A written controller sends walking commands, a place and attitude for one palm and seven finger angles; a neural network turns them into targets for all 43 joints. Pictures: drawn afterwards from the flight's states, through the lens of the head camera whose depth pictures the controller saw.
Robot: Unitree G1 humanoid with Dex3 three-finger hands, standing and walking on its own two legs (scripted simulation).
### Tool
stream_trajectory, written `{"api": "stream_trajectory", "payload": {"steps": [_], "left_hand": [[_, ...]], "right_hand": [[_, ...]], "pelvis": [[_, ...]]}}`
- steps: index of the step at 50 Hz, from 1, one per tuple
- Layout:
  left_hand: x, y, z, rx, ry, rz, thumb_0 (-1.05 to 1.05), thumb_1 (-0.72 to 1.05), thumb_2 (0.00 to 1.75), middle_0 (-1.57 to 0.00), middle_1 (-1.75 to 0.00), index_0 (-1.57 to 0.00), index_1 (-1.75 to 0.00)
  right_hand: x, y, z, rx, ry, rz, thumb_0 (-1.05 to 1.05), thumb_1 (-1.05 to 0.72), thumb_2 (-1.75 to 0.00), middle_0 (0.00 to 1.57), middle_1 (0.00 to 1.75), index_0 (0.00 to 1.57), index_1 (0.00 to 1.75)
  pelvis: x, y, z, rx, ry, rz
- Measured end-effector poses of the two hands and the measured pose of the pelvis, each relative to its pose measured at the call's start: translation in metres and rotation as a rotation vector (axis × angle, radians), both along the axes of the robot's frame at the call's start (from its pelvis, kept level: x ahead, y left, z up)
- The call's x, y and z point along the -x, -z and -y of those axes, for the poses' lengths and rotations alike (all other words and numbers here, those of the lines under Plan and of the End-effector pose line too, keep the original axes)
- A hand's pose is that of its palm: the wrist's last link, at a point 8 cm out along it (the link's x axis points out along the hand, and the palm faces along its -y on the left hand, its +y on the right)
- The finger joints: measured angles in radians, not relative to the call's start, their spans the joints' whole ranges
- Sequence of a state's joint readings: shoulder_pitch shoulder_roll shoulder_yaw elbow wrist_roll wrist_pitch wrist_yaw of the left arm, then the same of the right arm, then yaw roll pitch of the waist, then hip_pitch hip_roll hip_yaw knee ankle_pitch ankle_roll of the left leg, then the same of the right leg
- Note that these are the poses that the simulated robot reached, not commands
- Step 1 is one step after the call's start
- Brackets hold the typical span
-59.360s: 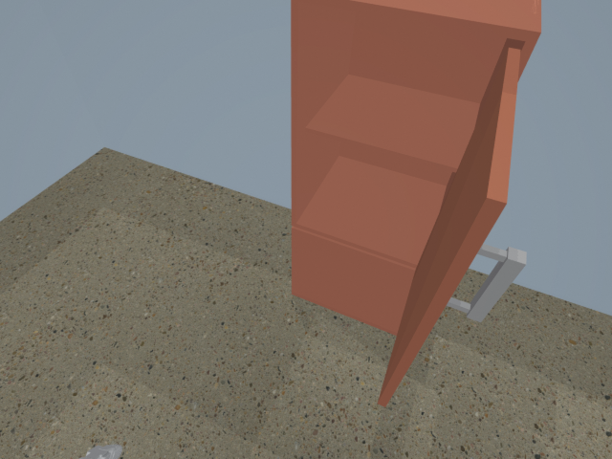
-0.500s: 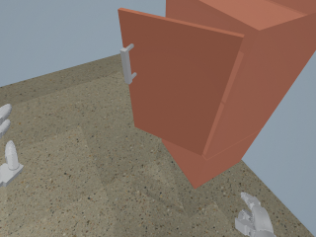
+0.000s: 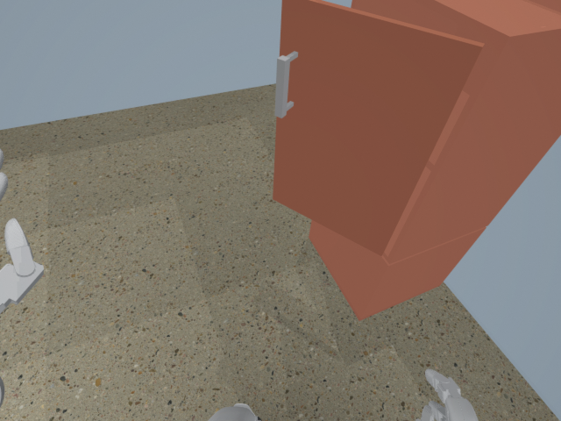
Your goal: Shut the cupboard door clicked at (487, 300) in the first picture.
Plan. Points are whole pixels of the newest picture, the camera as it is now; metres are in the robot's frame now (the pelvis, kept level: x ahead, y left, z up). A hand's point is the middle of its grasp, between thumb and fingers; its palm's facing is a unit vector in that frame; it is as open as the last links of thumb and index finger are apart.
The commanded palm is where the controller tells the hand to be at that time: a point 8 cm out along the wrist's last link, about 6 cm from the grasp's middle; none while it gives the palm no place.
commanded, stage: step back with the hand held close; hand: left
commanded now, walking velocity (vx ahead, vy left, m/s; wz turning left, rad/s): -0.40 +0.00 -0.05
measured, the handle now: (286, 85) +0.77 +0.06 +0.09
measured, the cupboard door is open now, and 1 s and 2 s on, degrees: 33 33 33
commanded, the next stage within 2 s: stop stepping back and stand still in 0.16 s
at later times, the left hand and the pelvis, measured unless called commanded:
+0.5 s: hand (6, 325) +0.15 +0.27 +0.18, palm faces +0.32 -0.85 -0.42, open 7.4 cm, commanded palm +0.08 +0.30 +0.20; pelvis -0.10 +0.02 +0.01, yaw -7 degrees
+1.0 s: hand out of the picture +0.10 +0.27 +0.18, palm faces +0.37 -0.83 -0.42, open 7.4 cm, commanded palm +0.04 +0.32 +0.20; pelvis -0.13 +0.03 +0.01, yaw -5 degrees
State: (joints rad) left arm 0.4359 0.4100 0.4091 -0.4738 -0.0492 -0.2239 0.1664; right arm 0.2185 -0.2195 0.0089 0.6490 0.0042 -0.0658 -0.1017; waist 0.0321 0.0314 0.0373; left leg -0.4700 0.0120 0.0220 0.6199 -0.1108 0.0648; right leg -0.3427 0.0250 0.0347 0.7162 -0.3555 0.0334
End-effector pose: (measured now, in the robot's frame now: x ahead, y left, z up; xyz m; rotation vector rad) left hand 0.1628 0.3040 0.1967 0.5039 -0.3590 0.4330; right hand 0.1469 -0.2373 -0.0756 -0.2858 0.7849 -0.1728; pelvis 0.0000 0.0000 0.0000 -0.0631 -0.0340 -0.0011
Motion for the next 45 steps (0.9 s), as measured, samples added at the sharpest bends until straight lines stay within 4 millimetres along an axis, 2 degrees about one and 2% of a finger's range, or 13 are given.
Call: {"api": "stream_trajectory", "payload": {"steps": [5, 10, 13, 16, 18, 21, 24, 27, 31, 35, 38, 41, 45], "left_hand": [[0.008, -0.008, -0.010, -0.014, 0.001, 0.000, 0.02, 0.89, 0.90, -0.21, -0.31, -0.21, -0.30], [0.038, -0.010, 0.015, -0.066, 0.088, -0.034, 0.02, 0.90, 0.90, -0.21, -0.30, -0.20, -0.30], [0.047, -0.012, 0.025, -0.054, 0.142, -0.051, 0.02, 0.89, 0.90, -0.21, -0.31, -0.21, -0.30], [0.046, -0.014, 0.019, -0.041, 0.151, -0.058, 0.01, 0.89, 0.90, -0.21, -0.31, -0.21, -0.30], [0.042, -0.011, 0.011, -0.027, 0.150, -0.058, 0.01, 0.89, 0.90, -0.21, -0.31, -0.21, -0.30], [0.037, -0.005, 0.000, -0.008, 0.147, -0.063, 0.01, 0.89, 0.90, -0.21, -0.31, -0.21, -0.30], [0.041, 0.002, -0.006, 0.010, 0.134, -0.100, 0.02, 0.89, 0.90, -0.21, -0.31, -0.21, -0.30], [0.058, 0.002, -0.001, 0.010, 0.144, -0.143, 0.02, 0.89, 0.90, -0.21, -0.31, -0.21, -0.30], [0.091, -0.003, 0.006, -0.025, 0.161, -0.172, 0.02, 0.89, 0.90, -0.21, -0.31, -0.21, -0.30], [0.115, -0.006, -0.001, -0.032, 0.132, -0.117, 0.02, 0.89, 0.90, -0.21, -0.31, -0.21, -0.30], [0.118, -0.003, -0.018, -0.011, 0.076, -0.051, 0.02, 0.89, 0.90, -0.21, -0.31, -0.21, -0.30], [0.113, 0.004, -0.033, 0.029, 0.019, -0.029, 0.01, 0.89, 0.90, -0.21, -0.31, -0.21, -0.30], [0.105, 0.007, -0.035, 0.044, 0.002, -0.071, 0.02, 0.89, 0.90, -0.21, -0.30, -0.21, -0.30]], "right_hand": [[0.017, -0.011, -0.012, -0.051, -0.009, 0.031, 0.01, -0.91, -0.90, 0.20, 0.30, 0.21, 0.30], [0.030, -0.009, -0.012, -0.087, -0.030, 0.079, 0.01, -0.90, -0.90, 0.20, 0.30, 0.21, 0.30], [0.047, -0.007, -0.012, -0.075, -0.009, 0.025, 0.01, -0.91, -0.90, 0.20, 0.30, 0.21, 0.30], [0.066, -0.015, -0.011, -0.060, 0.041, -0.001, 0.01, -0.91, -0.90, 0.20, 0.30, 0.21, 0.30], [0.075, -0.018, -0.009, -0.041, 0.078, 0.033, 0.01, -0.90, -0.90, 0.20, 0.30, 0.21, 0.30], [0.093, -0.021, -0.006, -0.033, 0.129, 0.076, 0.01, -0.91, -0.90, 0.20, 0.30, 0.21, 0.30], [0.117, -0.026, -0.006, -0.029, 0.148, 0.087, 0.01, -0.91, -0.90, 0.20, 0.30, 0.21, 0.30], [0.141, -0.028, -0.006, -0.033, 0.162, 0.074, 0.01, -0.91, -0.90, 0.20, 0.30, 0.20, 0.30], [0.171, -0.023, -0.004, -0.033, 0.162, 0.005, 0.01, -0.91, -0.90, 0.20, 0.30, 0.20, 0.30], [0.191, -0.012, 0.000, -0.001, 0.162, -0.076, 0.01, -0.90, -0.90, 0.20, 0.30, 0.21, 0.30], [0.198, -0.004, -0.001, 0.029, 0.167, -0.090, 0.01, -0.91, -0.90, 0.20, 0.30, 0.21, 0.30], [0.197, 0.000, -0.008, 0.024, 0.171, -0.073, 0.01, -0.91, -0.90, 0.20, 0.30, 0.20, 0.30], [0.186, -0.004, -0.026, -0.037, 0.153, -0.015, 0.02, -0.91, -0.90, 0.20, 0.30, 0.20, 0.30]], "pelvis": [[0.024, -0.008, 0.002, 0.025, -0.015, -0.039], [0.050, 0.000, 0.005, -0.038, 0.064, -0.104], [0.061, -0.008, -0.001, -0.044, 0.088, -0.078], [0.063, -0.015, -0.006, -0.076, 0.106, -0.064], [0.066, -0.012, -0.014, -0.054, 0.119, -0.054], [0.079, -0.009, -0.021, -0.056, 0.115, -0.034], [0.093, -0.012, -0.022, -0.062, 0.126, -0.022], [0.105, -0.016, -0.022, -0.048, 0.109, -0.022], [0.117, -0.019, -0.021, -0.041, 0.089, -0.027], [0.122, -0.016, -0.025, -0.050, 0.108, -0.020], [0.122, -0.009, -0.033, -0.034, 0.084, -0.017], [0.127, -0.007, -0.039, -0.040, 0.078, 0.003], [0.129, -0.012, -0.037, -0.046, 0.080, -0.002]]}}
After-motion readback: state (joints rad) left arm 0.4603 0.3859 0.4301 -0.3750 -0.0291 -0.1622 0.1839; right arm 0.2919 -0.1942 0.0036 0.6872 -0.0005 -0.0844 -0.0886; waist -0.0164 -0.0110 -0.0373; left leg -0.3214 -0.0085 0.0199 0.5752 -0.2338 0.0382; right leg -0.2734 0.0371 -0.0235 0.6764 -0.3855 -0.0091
